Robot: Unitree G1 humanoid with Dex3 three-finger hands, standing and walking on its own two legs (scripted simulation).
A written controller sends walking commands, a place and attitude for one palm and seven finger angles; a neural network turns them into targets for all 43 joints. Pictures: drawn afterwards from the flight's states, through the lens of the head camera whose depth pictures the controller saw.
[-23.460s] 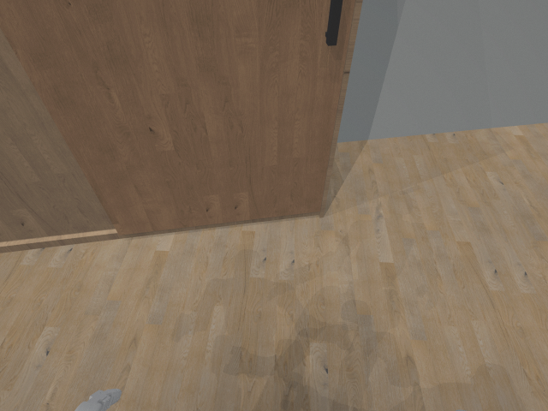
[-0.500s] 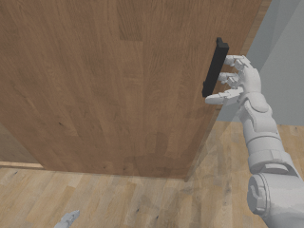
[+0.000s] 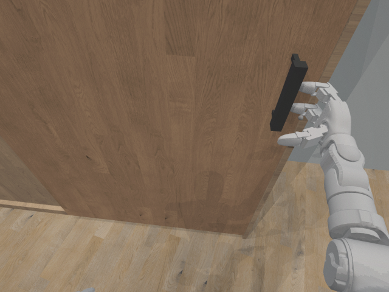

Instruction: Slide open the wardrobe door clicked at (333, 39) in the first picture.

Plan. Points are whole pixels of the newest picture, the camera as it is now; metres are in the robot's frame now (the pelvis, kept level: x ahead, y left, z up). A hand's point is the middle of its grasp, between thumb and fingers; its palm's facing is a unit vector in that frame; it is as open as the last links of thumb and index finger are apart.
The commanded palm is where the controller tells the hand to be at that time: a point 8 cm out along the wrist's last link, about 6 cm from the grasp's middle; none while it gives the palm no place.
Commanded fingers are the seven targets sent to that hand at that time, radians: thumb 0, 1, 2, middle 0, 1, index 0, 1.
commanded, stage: slide the fingers in behind the handle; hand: right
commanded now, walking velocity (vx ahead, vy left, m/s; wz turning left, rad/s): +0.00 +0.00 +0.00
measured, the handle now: (284, 94) +0.51 -0.13 +0.17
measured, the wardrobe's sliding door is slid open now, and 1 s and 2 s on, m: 0.00 0.00 0.00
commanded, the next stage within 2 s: move the hooked fingers beside the handle in 0.38 s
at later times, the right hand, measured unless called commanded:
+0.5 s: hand (297, 117) +0.43 -0.15 +0.17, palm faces +0.02 +1.00 +0.01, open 14.1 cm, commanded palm +0.41 -0.18 +0.17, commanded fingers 0.00 0.50 -0.30 0.30 1.20 0.30 1.20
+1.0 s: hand (298, 118) +0.43 -0.15 +0.17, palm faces +0.02 +1.00 +0.00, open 14.1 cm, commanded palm +0.40 -0.19 +0.17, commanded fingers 0.00 0.50 -0.30 0.30 1.20 0.30 1.20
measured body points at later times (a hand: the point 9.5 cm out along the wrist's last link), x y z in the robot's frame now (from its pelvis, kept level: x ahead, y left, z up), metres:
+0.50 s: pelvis +0.00 -0.01 +0.00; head +0.00 -0.01 +0.45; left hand +0.12 +0.22 -0.11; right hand +0.42 -0.20 +0.17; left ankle -0.03 +0.10 -0.74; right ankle +0.01 -0.12 -0.74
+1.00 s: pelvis -0.01 -0.01 +0.00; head +0.00 +0.00 +0.45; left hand +0.09 +0.25 -0.11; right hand +0.42 -0.20 +0.17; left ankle -0.03 +0.10 -0.74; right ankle +0.01 -0.12 -0.74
